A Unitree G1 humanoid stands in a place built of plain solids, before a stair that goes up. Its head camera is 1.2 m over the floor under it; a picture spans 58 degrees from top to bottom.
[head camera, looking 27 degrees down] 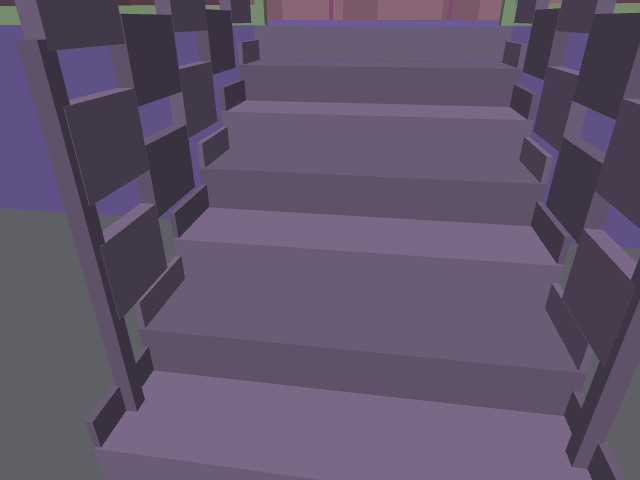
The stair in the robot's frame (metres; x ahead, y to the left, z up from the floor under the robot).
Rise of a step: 0.17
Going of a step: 0.30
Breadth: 1.32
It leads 8 degrees to the right of straight ahead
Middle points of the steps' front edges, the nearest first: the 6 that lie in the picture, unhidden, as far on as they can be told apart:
0.99 -0.08 0.33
1.28 -0.13 0.50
1.58 -0.17 0.67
1.88 -0.21 0.84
2.17 -0.26 1.00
2.47 -0.30 1.17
